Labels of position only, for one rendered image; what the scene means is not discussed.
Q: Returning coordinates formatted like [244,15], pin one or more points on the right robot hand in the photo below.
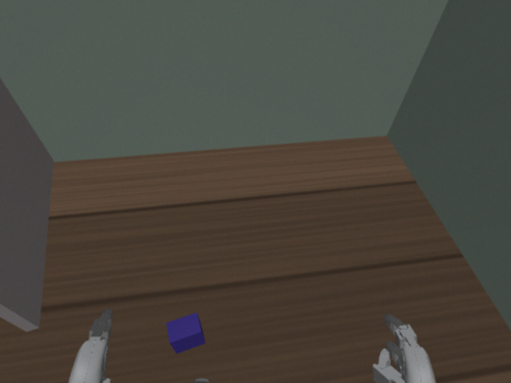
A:
[413,363]

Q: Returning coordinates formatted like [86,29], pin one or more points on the carton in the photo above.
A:
[185,333]

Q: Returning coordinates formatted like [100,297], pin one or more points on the left robot hand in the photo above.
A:
[91,360]

